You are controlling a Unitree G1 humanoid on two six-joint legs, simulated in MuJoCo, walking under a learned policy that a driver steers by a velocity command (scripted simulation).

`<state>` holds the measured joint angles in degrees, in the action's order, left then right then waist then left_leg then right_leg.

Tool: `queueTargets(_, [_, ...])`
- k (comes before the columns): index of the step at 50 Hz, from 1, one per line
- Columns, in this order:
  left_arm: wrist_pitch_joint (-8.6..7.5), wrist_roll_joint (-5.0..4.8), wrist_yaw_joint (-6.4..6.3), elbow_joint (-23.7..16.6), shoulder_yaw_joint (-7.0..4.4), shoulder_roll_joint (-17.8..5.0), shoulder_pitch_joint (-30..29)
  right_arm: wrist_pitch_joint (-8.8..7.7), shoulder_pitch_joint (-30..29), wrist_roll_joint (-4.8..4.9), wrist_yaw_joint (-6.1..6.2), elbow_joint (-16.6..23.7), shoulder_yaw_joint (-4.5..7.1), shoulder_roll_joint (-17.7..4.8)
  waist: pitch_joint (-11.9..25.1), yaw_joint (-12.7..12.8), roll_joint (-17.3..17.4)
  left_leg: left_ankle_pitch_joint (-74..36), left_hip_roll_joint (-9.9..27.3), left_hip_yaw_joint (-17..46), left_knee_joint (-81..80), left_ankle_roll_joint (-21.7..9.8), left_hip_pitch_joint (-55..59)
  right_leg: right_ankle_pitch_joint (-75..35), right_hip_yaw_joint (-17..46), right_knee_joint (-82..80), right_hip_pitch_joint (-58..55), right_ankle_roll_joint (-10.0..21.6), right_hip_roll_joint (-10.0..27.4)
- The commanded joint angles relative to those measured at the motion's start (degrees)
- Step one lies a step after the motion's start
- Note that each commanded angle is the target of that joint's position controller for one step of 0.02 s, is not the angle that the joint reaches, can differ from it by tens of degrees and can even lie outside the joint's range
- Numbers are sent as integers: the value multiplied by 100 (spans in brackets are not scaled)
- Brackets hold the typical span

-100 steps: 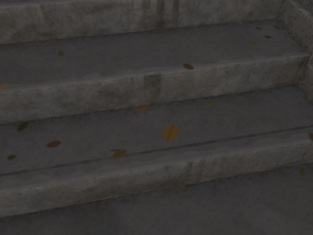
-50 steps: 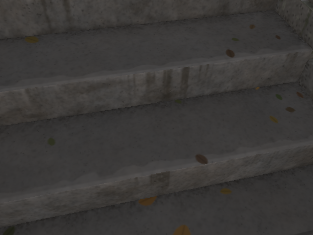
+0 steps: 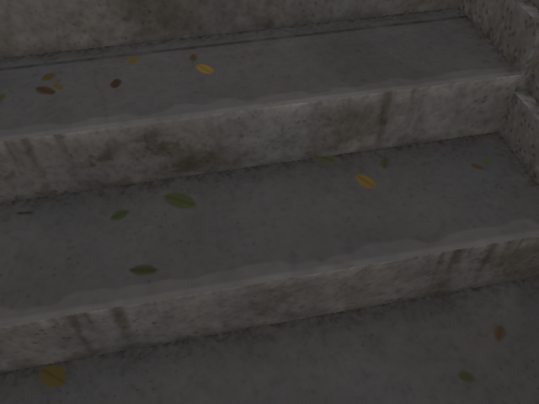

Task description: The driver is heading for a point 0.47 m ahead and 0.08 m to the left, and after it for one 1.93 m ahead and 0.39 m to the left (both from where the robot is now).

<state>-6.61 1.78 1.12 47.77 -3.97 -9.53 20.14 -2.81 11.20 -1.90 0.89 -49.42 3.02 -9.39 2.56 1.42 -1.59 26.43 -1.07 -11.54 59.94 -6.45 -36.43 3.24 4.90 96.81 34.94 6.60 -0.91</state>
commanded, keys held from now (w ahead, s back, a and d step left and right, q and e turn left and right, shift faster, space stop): no key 0.40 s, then q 0.60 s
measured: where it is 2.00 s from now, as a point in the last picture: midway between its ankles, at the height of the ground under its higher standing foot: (230, 295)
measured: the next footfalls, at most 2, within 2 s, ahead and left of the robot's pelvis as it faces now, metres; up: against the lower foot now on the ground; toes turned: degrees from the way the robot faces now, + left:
right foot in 0.40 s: +0.42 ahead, -0.12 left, +0.17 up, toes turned -6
left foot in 1.04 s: +0.36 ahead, +0.08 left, +0.17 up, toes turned +25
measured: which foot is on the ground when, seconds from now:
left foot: down 0.00-0.44, up 0.46-1.00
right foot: up 0.00-0.38, down 0.40-1.00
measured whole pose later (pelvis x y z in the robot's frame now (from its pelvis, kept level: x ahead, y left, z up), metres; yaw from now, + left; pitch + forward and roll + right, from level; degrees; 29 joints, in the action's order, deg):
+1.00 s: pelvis +0.33 -0.04 +0.23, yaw +18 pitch -1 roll -1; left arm -1.5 3.0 -4.0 40.8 -3.6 -12.0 13.5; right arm 4.0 12.2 -0.9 0.1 -38.4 5.4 -11.3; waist -1.2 2.0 -1.5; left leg 23.8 3.8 -5.9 47.1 -2.1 -24.3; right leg 17.8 -22.8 36.7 17.3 3.3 8.3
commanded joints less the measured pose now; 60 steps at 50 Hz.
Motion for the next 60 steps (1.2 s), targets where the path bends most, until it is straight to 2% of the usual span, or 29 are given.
queueTargets(1, [146,-17,-160,-800,285,673,-182,-360,659,-26,-116,-576,-99,491,-485,216,136,-808,1376,2924,-3653,-365,995,392,388,2027,2349,199,-39])
queueTargets(3, [296,-25,-243,-911,323,703,-260,-504,891,66,-202,-860,-66,289,-598,346,322,-2141,1278,2118,-3723,-226,1267,684,513,1842,2839,185,-95])
queueTargets(6, [396,33,-222,-892,230,241,-550,-547,917,81,-109,-686,-138,89,-546,327,5,-3877,1054,1242,-4058,-148,1162,44,-296,72,2228,-132,-15])
queueTargets(7, [416,-17,-260,-787,225,372,-570,-591,1437,42,-86,-827,-107,-103,-296,118,492,-4563,1182,1298,-4086,-378,1829,366,-700,934,2630,-157,-186])
queueTargets(10, [442,69,-373,-1295,259,473,-1756,-662,2169,43,-35,-932,15,-509,-380,-276,690,-4736,1472,1644,-4290,-579,3569,1698,-761,2183,4461,-44,96])
queueTargets(14, [440,-23,-217,-2231,558,708,-3248,-358,2522,4,150,-934,-76,-253,-624,-551,687,-3820,1262,1370,-4891,-333,3941,2276,-1135,477,4661,-36,537])
queueTargets(17, [657,-146,-92,-2138,638,835,-2674,-217,2216,127,272,-719,24,-602,-162,-347,728,-5372,1440,1021,-5726,-459,3423,2057,-1411,-2086,1811,108,553])
queueTargets(19, [679,-276,-219,-1584,443,428,-1349,-330,2074,275,173,-569,58,-973,761,80,1150,-10251,1609,711,-4421,-331,3702,2312,-1989,-2580,-97,328,-207])
queueTargets(20, [604,-261,-274,-1257,325,153,-242,-395,1827,398,50,-548,134,-1245,1240,634,1393,-10705,1561,552,-3216,-101,3871,1444,-1625,-3550,-1182,482,-243])
queueTargets(21, [480,-182,-330,-997,209,-146,249,-545,2078,487,-70,-627,139,-1098,1619,741,1391,-9119,1187,726,-2050,188,3058,831,-522,-4256,-2324,617,61])
queueTargets(22, [457,-20,-390,-897,65,-659,494,-569,2363,578,-212,-322,77,-813,2223,817,-400,-5811,280,838,169,561,1356,-583,2072,-5123,-3532,1608,1655])
queueTargets(23, [569,22,-409,-954,53,-691,87,-470,1861,370,-295,-286,171,-756,2641,707,-1078,-1115,-422,1461,2401,586,1583,-905,3616,-7130,-2735,1834,2003])
queueTargets(24, [568,-16,-352,-1047,-3,-827,-867,-331,1823,198,-283,37,110,-193,2066,46,-627,-1059,-228,2161,3698,585,873,611,3229,-7236,-1980,1681,2208])
queueTargets(25, [559,-15,-316,-995,32,-474,-1367,-121,1471,27,-180,282,117,-136,1344,-163,198,-1467,24,1737,3972,523,476,2329,2839,-7110,-1213,1350,2124])
queueTargets(26, [501,-29,-361,-681,132,-99,-1501,30,1040,-140,-4,561,98,13,219,-352,366,-1608,191,1729,3666,371,119,2947,2064,-6821,-198,859,1882])
queueTargets(28, [426,7,-374,-393,236,201,-1585,192,1150,-202,237,748,40,222,-425,-670,47,-1466,114,1664,4192,198,-261,2677,1117,-6678,573,524,1663])
queueTargets(30, [343,31,-399,-143,285,288,-1377,233,1086,-79,274,947,-40,415,-387,-780,83,-1961,48,1817,4277,163,-701,1957,493,-6708,432,383,1632])
queueTargets(32, [279,31,-385,-36,206,0,-1027,237,1008,-68,312,1093,-74,423,-327,-730,-35,-2193,34,1787,3991,306,-1219,1520,-67,-6780,-181,292,1561])
queueTargets(38, [360,-139,-694,-540,72,-585,-707,490,218,-46,215,1465,190,-412,124,-178,-19,-1867,467,1291,2089,826,-1084,742,-404,-7784,-1880,650,2023])
queueTargets(41, [324,3,-676,-845,-24,-671,-713,627,81,-119,220,1396,270,-426,104,-36,-418,-1481,541,1021,1683,768,-559,825,-667,-7766,-2136,683,2195])
queueTargets(42, [294,142,-590,-957,-40,-690,-766,631,118,-20,263,1420,291,-398,186,-73,-364,-1292,564,947,1492,727,-389,990,-818,-7782,-2148,659,2197])
queueTargets(48, [467,135,-538,-954,-184,-1002,-384,630,-384,122,-90,1640,281,-422,-266,288,-541,249,348,268,-1156,411,541,1859,-1182,-7718,-2499,371,2302])
queueTargets(51, [657,101,-430,-635,-238,-1119,-40,364,274,110,-206,1464,241,-454,-73,-37,6,-1106,68,383,-3238,317,2084,1326,-1665,-6766,-2146,-164,2004])
queueTargets(52, [701,67,-372,-647,-190,-868,-77,238,748,17,-211,1391,297,-674,66,-305,674,-1395,681,1538,-3828,215,2959,1791,-1965,-5721,-1366,-460,1645])
queueTargets(53, [649,-71,-299,-1222,-67,-515,-761,210,837,50,-72,1527,446,-1326,-153,-474,2293,-2370,1863,3753,-4149,-488,3289,2896,-1942,-4860,349,-931,611])
queueTargets(54, [662,-54,-334,-1213,-63,-631,-1053,229,1098,21,55,1590,460,-1205,-41,-776,1697,-3307,2253,3741,-4224,-1083,3084,3095,-1020,-3902,165,-991,643])
queueTargets(55, [671,-87,-311,-1134,-48,-565,-1022,250,705,-1,136,1681,345,-992,19,-530,1285,-3245,2133,3228,-4139,-1226,2959,2772,-762,-3426,109,-1048,626])
queueTargets(58, [680,59,-255,-1138,-63,-694,-1145,220,-51,34,172,2009,116,-654,-25,-225,625,-2925,1582,2556,-4119,-800,2913,2138,-523,-3293,127,-989,560])
queueTargets(60, [751,16,-208,-1035,-47,-640,-964,120,18,31,149,1998,28,-520,125,-166,429,-3090,1477,2295,-4069,-696,2963,1847,-475,-3450,-102,-993,480])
